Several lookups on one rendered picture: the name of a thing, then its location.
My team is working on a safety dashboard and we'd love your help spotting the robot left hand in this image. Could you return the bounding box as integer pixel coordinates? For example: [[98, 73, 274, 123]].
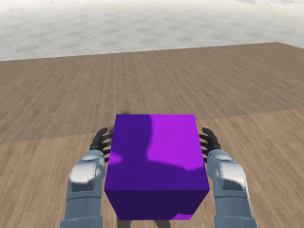
[[89, 127, 113, 162]]

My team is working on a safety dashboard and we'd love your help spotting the carton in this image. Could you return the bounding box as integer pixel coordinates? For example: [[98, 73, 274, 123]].
[[104, 114, 210, 220]]

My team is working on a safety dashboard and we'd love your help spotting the robot right forearm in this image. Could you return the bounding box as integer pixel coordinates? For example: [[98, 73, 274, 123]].
[[207, 149, 258, 228]]

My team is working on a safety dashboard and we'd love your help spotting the robot left forearm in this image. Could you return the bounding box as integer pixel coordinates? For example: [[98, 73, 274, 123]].
[[60, 149, 106, 228]]

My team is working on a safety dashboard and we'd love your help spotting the robot right hand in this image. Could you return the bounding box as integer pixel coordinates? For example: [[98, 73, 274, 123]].
[[199, 127, 221, 163]]

